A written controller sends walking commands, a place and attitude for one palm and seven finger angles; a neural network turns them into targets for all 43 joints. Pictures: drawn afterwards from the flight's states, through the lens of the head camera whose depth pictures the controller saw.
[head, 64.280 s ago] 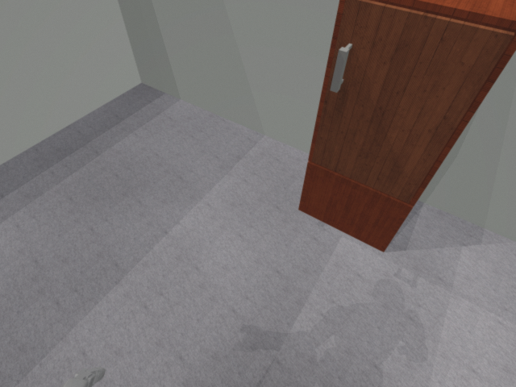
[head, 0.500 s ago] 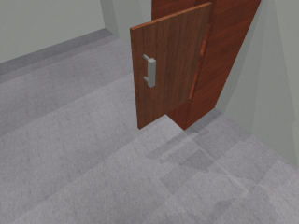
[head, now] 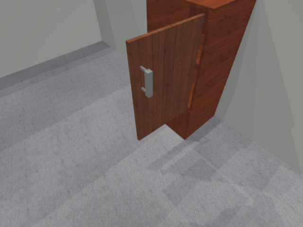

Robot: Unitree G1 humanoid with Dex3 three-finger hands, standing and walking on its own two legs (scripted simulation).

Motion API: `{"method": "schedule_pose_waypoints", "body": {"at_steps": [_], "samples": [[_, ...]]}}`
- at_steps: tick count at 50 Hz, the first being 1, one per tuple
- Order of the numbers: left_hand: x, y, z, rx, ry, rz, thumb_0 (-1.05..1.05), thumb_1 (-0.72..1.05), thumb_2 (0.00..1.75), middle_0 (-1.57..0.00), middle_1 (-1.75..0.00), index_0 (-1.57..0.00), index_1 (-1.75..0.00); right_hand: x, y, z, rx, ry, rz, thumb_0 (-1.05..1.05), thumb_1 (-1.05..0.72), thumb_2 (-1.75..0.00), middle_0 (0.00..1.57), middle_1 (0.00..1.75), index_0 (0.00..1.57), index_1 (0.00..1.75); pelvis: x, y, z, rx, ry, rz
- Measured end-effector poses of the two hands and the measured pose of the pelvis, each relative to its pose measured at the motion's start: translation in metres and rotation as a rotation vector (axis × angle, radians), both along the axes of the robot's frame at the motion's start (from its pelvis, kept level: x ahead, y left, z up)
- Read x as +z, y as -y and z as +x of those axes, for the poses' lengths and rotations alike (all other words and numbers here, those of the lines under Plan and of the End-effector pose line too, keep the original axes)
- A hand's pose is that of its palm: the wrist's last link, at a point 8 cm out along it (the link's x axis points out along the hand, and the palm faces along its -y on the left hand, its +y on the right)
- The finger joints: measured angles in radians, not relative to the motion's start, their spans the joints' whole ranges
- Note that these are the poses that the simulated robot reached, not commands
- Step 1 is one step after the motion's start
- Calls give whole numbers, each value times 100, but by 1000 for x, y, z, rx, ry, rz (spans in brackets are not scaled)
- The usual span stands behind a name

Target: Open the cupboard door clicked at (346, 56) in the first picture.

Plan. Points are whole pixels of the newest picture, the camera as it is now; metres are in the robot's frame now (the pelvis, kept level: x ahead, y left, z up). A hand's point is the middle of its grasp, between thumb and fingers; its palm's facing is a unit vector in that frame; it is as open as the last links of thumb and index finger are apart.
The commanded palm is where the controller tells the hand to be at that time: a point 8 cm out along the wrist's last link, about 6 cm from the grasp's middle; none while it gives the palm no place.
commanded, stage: let the arm hang, fingers relaxed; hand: left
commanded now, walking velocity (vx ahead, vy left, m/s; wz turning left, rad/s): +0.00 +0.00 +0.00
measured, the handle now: (145, 81) +0.64 +0.06 +0.01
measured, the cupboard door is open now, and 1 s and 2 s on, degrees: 87 87 87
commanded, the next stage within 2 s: look to check the result in 0.08 s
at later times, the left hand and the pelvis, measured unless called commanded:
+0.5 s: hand out of the picture +0.03 +0.19 -0.17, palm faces +0.01 -0.96 -0.27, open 7.4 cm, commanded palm none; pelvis +0.01 -0.02 +0.00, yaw +0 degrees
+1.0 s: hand out of the picture +0.08 +0.19 -0.16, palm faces +0.00 -0.95 -0.30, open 7.4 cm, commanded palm none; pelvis +0.03 -0.03 +0.00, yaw +0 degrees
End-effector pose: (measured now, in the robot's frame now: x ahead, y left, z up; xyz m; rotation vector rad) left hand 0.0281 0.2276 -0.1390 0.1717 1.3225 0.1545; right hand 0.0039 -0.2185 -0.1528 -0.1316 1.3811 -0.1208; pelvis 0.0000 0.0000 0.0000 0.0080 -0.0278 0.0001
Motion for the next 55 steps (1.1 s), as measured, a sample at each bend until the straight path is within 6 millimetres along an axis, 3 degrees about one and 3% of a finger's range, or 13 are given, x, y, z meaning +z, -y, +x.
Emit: {"method": "schedule_pose_waypoints", "body": {"at_steps": [22, 37, 55], "samples": [[6, -6, -9, 18, -66, 51, 0, 91, 90, -20, -30, -20, -30, 3, 34, 20, 13, -9, -39, 1, -91, -90, 20, 30, 20, 30, 2, 15, 12, 1, -1, 1], [11, -4, 22, -7, -7, 72, 0, 91, 90, -20, -30, -20, -30, 8, 59, 43, 23, 34, -71, 1, -91, -90, 20, 30, 20, 30, 2, 26, 19, -2, -3, 1], [15, -4, 47, -24, 25, 90, 0, 91, 90, -20, -30, -20, -30, 9, 71, 48, 13, 32, -86, 1, -90, -90, 20, 30, 20, 30, 3, 32, 27, -9, -5, 1]]}}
